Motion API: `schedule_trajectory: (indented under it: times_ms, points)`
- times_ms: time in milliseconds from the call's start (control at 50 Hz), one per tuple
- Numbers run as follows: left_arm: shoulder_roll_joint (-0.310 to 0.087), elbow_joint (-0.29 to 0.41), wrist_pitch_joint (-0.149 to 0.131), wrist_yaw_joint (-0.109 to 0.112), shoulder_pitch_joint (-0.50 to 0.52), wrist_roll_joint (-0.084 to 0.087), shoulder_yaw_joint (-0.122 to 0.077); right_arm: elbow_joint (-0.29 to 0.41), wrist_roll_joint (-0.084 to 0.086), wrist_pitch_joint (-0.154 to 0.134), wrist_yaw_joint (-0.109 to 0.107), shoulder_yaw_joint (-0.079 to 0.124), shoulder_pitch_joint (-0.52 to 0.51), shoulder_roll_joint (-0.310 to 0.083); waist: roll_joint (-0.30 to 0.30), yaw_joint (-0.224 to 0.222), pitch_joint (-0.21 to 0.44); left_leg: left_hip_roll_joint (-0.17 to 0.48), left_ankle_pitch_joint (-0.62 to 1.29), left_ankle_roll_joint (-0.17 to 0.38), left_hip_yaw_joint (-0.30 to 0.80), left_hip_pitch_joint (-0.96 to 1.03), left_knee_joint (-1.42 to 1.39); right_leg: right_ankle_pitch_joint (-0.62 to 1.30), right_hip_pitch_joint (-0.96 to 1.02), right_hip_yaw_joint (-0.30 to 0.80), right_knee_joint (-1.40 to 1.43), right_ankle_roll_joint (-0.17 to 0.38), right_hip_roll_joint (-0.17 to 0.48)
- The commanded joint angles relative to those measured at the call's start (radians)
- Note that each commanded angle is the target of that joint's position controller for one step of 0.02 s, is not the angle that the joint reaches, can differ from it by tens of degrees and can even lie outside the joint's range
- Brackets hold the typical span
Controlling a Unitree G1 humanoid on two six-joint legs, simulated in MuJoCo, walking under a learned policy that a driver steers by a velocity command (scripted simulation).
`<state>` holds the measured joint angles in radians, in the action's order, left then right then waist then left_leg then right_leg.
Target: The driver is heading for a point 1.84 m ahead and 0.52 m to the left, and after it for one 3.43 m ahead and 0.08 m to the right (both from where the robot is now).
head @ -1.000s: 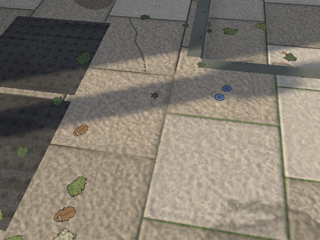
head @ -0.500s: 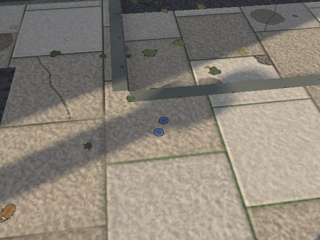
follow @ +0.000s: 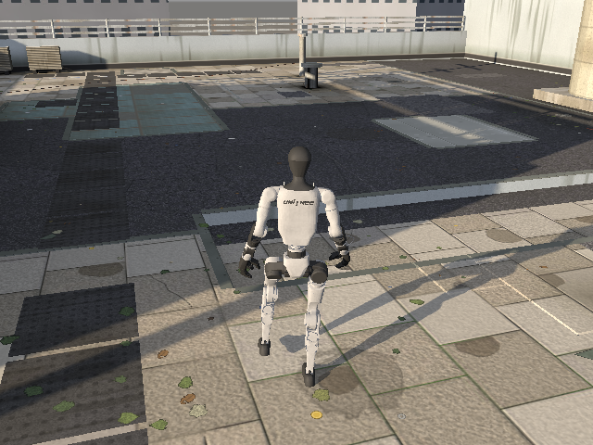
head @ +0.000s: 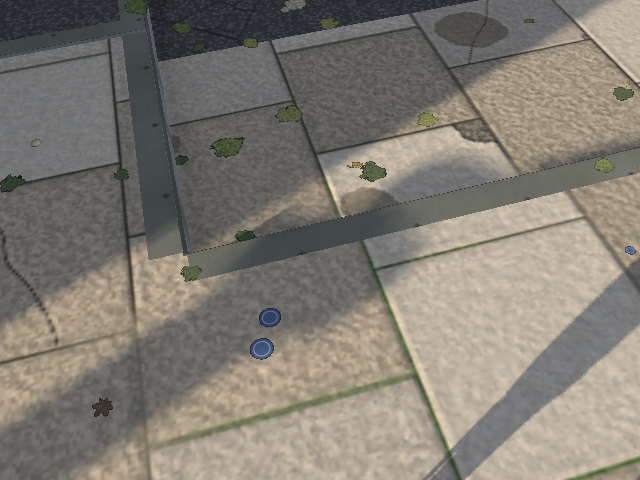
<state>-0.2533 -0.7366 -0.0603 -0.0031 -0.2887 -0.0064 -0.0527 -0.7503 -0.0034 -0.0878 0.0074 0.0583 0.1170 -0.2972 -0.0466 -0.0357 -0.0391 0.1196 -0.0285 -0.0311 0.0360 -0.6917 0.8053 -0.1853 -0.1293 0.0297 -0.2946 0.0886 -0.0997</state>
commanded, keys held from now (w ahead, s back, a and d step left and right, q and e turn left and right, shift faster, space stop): q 0.68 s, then no key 0.32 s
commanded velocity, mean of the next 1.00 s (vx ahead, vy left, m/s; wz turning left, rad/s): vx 0.07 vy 0.00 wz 0.38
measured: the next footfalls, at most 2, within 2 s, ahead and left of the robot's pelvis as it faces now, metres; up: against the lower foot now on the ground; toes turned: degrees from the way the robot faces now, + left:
left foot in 0.18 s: +0.26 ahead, +0.13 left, +0.00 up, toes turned +5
right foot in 0.60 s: +0.25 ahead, -0.09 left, +0.00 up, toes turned +15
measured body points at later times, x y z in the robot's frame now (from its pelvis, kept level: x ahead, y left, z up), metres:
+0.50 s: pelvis +0.15 +0.03 -0.02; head +0.19 +0.04 +0.43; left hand +0.24 +0.32 -0.12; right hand +0.36 -0.22 -0.11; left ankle +0.22 +0.13 -0.75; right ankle +0.23 -0.13 -0.72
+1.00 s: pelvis +0.17 +0.01 -0.01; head +0.19 +0.02 +0.44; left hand +0.16 +0.31 -0.12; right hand +0.43 -0.15 -0.11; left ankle +0.10 +0.11 -0.75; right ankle +0.24 -0.11 -0.75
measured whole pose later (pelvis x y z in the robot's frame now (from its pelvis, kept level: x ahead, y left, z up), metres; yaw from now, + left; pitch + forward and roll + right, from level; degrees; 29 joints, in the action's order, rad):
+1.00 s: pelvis +0.17 +0.01 -0.01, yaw +27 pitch +1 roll +0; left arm -0.26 -0.73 0.00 0.02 -0.20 0.00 -0.05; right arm -0.65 0.00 0.06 -0.01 0.05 0.16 -0.26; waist 0.01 -0.03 -0.02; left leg -0.01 -0.26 -0.01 0.03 -0.23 0.49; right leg -0.27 -0.30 -0.02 -0.55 -0.03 0.06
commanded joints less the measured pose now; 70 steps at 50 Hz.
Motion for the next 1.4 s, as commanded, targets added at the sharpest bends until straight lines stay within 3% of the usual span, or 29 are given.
schedule_trajectory:
  times_ms: [20,140,180,200,220,240,260,280,340,440,540,580,600,620,640,660,700,720,840,920,960,980,1000,1020,1060,1180,1260,1340,1400]
  points:
    - [-0.155,0.035,-0.015,0.015,0.006,-0.006,-0.035,0.044,0.009,-0.011,0.015,0.000,-0.023,-0.035,0.111,-0.012,0.064,-0.050,0.226,0.013,-0.046,0.186,-0.155,0.562,-0.055,0.001,0.058,0.093,0.221]
    - [-0.178,0.008,0.016,0.031,0.060,0.008,-0.046,0.075,0.000,-0.008,0.048,0.028,0.005,-0.105,0.129,0.022,0.068,-0.107,-0.022,0.081,-0.049,0.162,-0.254,0.695,0.134,0.010,-0.141,0.069,0.300]
    - [-0.170,0.026,0.031,0.047,0.070,0.008,-0.044,0.047,-0.007,-0.011,0.044,0.059,0.169,-0.173,0.057,0.096,0.164,-0.111,0.265,0.136,-0.015,0.405,-0.351,0.658,0.073,-0.051,-0.450,-0.009,0.207]
    - [-0.135,0.059,0.025,0.047,0.021,-0.025,-0.030,0.063,-0.015,-0.007,0.032,0.072,0.219,-0.244,-0.118,0.074,0.271,0.082,0.690,0.249,0.248,0.666,-0.300,0.185,-0.167,-0.092,-0.786,-0.079,0.083]
    - [-0.078,0.066,0.020,0.032,-0.059,-0.022,-0.009,0.077,-0.026,0.003,0.024,0.059,0.212,-0.226,-0.266,0.035,0.401,0.265,0.740,0.451,0.605,0.891,-0.360,-0.494,-0.449,0.006,-1.053,-0.132,-0.059]
    - [-0.151,0.047,0.019,0.017,-0.047,-0.001,-0.019,0.102,-0.008,0.017,0.021,0.049,0.179,-0.174,-0.120,0.068,0.427,0.231,0.495,0.421,0.571,0.850,-0.395,-0.448,-0.481,0.121,-1.123,-0.123,0.018]
    - [-0.161,0.067,0.029,0.015,0.033,0.016,-0.023,0.124,0.002,0.032,0.014,0.041,0.119,-0.140,-0.046,0.069,0.325,0.183,0.295,0.372,0.472,0.747,-0.410,-0.382,-0.522,0.103,-1.118,-0.121,0.053]
    - [-0.152,0.069,0.043,0.020,0.074,0.010,-0.024,0.130,0.011,0.046,0.009,0.034,0.084,-0.122,0.043,0.055,0.224,0.140,0.154,0.327,0.404,0.605,-0.451,-0.334,-0.528,0.084,-1.040,-0.123,0.087]
    - [-0.120,0.082,0.071,0.037,0.081,-0.003,-0.023,0.153,-0.002,0.076,-0.006,0.040,0.031,-0.137,-0.035,0.012,0.127,0.030,-0.041,0.270,0.322,0.359,-0.524,-0.252,-0.396,0.042,-0.775,-0.135,0.096]
    - [-0.107,0.070,0.062,0.046,0.086,-0.001,-0.019,0.171,0.006,0.097,-0.032,0.060,0.041,-0.168,-0.077,0.036,0.194,0.009,-0.126,0.259,0.336,0.370,-0.503,-0.151,-0.318,0.055,-0.557,-0.165,0.079]
    - [-0.117,0.080,0.040,0.033,0.110,0.010,-0.029,0.184,0.010,0.123,-0.034,0.063,0.043,-0.163,-0.117,0.055,0.171,0.001,-0.240,0.228,0.430,0.397,-0.482,-0.141,-0.270,0.061,-0.376,-0.145,0.062]
    - [-0.117,0.064,0.028,0.024,0.063,0.014,-0.037,0.191,0.019,0.133,-0.037,0.061,0.026,-0.156,-0.120,0.021,0.160,-0.030,-0.235,0.196,0.434,0.375,-0.440,-0.052,-0.164,0.036,-0.187,-0.116,0.057]
    - [-0.149,0.059,0.025,0.024,0.035,0.007,-0.049,0.190,0.023,0.136,-0.038,0.056,0.044,-0.136,-0.091,0.015,0.160,-0.070,-0.287,0.157,0.407,0.319,-0.389,-0.018,-0.072,0.075,-0.104,-0.087,0.124]
    - [-0.236,0.069,0.030,0.030,0.027,-0.019,-0.069,0.205,0.020,0.134,-0.036,0.044,0.057,-0.090,0.095,0.034,0.151,-0.162,-0.433,0.098,0.277,0.175,-0.203,-0.017,0.009,0.276,-0.036,0.007,0.336]
    - [-0.268,0.068,0.036,0.028,0.054,-0.052,-0.079,0.234,0.023,0.119,-0.031,0.053,0.036,-0.109,0.364,0.048,0.104,-0.274,-0.568,0.047,0.094,0.049,0.043,0.143,-0.053,0.490,0.031,0.145,0.483]
    - [-0.208,0.103,0.030,0.032,0.113,-0.051,-0.062,0.209,0.007,0.111,-0.026,0.075,0.070,-0.176,0.274,0.056,0.106,-0.211,-0.543,0.014,0.128,0.049,0.243,0.221,-0.065,0.462,0.006,0.171,0.498]
    - [-0.146,0.121,0.031,0.040,0.174,-0.017,-0.046,0.151,0.013,0.127,-0.031,0.080,0.123,-0.160,0.158,0.076,0.104,-0.200,-0.447,-0.020,0.104,0.055,0.375,0.277,-0.049,0.273,-0.053,0.092,0.381]
    - [-0.137,0.117,0.033,0.041,0.167,-0.004,-0.041,0.147,0.011,0.136,-0.033,0.072,0.125,-0.133,0.154,0.063,0.095,-0.199,-0.419,-0.036,0.104,0.037,0.425,0.323,-0.033,0.237,-0.064,0.091,0.366]
    - [-0.165,0.092,0.058,0.042,0.110,-0.003,-0.046,0.188,0.016,0.135,-0.025,0.028,0.023,-0.044,0.235,0.007,0.124,-0.153,-0.417,-0.066,0.015,0.176,0.104,0.381,0.037,0.127,-0.084,0.119,0.333]
    - [-0.187,0.073,0.065,0.031,0.102,0.016,-0.050,0.175,0.018,0.134,-0.014,0.028,0.042,-0.058,0.264,0.006,0.121,-0.147,-0.334,-0.033,-0.053,0.363,-0.204,0.377,-0.001,0.135,-0.110,0.123,0.345]
    - [-0.161,0.049,0.061,0.028,0.075,0.032,-0.038,0.147,0.009,0.130,-0.011,0.027,0.088,-0.058,0.224,0.035,0.103,-0.151,-0.099,0.020,-0.052,0.522,-0.484,0.314,-0.069,0.112,-0.144,0.060,0.312]
    - [-0.136,0.041,0.051,0.023,0.040,0.014,-0.028,0.155,0.001,0.130,-0.017,0.031,0.100,-0.099,0.146,0.019,0.143,-0.062,0.042,0.053,0.061,0.656,-0.472,0.184,-0.150,0.081,-0.190,-0.013,0.277]
    - [-0.077,0.056,0.033,0.010,0.018,-0.028,-0.008,0.165,-0.013,0.135,-0.027,0.044,0.087,-0.178,-0.105,-0.028,0.171,0.100,0.289,0.133,0.221,0.713,-0.402,-0.084,-0.255,-0.025,-0.292,-0.095,0.176]
    - [-0.078,0.067,0.029,0.016,0.084,-0.028,-0.004,0.159,-0.024,0.126,-0.017,0.022,0.043,-0.098,-0.165,0.002,0.156,0.140,0.176,0.224,0.250,0.554,-0.429,-0.200,-0.200,-0.018,-0.245,-0.131,0.167]
    - [-0.105,0.052,0.033,0.019,0.127,-0.022,-0.009,0.155,-0.029,0.105,-0.008,0.006,-0.004,-0.041,-0.100,0.007,0.113,0.027,-0.045,0.153,0.167,0.514,-0.431,-0.022,-0.133,-0.021,-0.199,-0.147,0.164]
    - [-0.128,0.008,0.047,0.019,0.106,0.001,-0.015,0.121,-0.020,0.087,-0.018,0.010,0.046,-0.069,-0.029,0.029,0.026,-0.033,-0.133,0.088,0.092,0.489,-0.422,0.062,-0.146,-0.005,-0.185,-0.130,0.160]
    - [-0.140,0.025,0.055,0.025,0.113,0.013,-0.025,0.119,-0.009,0.105,-0.041,0.036,0.066,-0.119,-0.059,0.039,0.026,0.061,-0.090,0.162,0.136,0.522,-0.444,0.001,-0.250,-0.021,-0.306,-0.129,0.135]
    - [-0.128,0.051,0.075,0.013,0.109,0.019,-0.035,0.133,-0.008,0.101,-0.052,0.044,0.042,-0.116,-0.113,0.050,0.042,0.218,0.107,0.279,0.210,0.529,-0.448,-0.352,-0.364,-0.014,-0.613,-0.117,0.155]
    - [-0.116,0.060,0.088,-0.001,0.093,0.024,-0.034,0.131,0.007,0.095,-0.050,0.055,-0.013,-0.135,-0.065,0.031,0.060,0.218,0.251,0.264,0.136,0.542,-0.407,-0.327,-0.341,-0.025,-0.576,-0.110,0.179]
Keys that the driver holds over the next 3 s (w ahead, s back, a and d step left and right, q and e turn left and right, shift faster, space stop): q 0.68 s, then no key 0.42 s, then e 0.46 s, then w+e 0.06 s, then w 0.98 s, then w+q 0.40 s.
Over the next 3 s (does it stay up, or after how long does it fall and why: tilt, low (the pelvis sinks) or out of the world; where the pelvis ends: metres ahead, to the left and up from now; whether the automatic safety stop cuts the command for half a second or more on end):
stays up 0.78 0.11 0.00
